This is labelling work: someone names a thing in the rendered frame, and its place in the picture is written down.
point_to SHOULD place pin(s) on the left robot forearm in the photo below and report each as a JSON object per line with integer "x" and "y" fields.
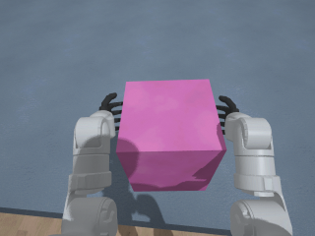
{"x": 91, "y": 149}

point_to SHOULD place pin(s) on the right robot forearm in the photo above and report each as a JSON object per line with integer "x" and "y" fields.
{"x": 254, "y": 163}

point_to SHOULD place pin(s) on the robot left upper arm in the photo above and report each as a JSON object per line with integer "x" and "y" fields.
{"x": 90, "y": 216}

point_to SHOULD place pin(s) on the right robot hand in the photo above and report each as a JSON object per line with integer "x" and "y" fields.
{"x": 230, "y": 109}

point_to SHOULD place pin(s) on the carton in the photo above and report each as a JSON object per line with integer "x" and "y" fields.
{"x": 170, "y": 136}

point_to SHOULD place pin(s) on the left robot hand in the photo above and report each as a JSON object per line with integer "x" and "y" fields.
{"x": 105, "y": 105}

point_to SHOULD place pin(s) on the robot right upper arm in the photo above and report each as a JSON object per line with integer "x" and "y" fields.
{"x": 258, "y": 218}

